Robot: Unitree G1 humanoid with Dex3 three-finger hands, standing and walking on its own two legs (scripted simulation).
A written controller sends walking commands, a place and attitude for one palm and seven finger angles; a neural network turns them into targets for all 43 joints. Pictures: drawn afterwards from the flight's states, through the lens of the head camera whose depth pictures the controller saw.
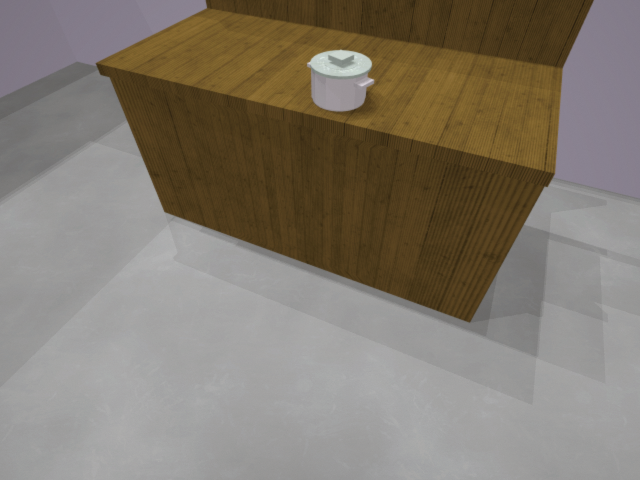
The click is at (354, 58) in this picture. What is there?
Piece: lid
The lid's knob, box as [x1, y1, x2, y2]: [328, 50, 353, 64]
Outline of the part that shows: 328,55 328,59 340,64 353,59 353,54 342,50 338,50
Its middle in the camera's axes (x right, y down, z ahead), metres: +0.05 -0.49 +1.04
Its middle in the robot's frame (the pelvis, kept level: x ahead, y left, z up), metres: +1.11 +0.00 +0.05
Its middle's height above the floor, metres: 0.83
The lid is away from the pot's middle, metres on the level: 0.00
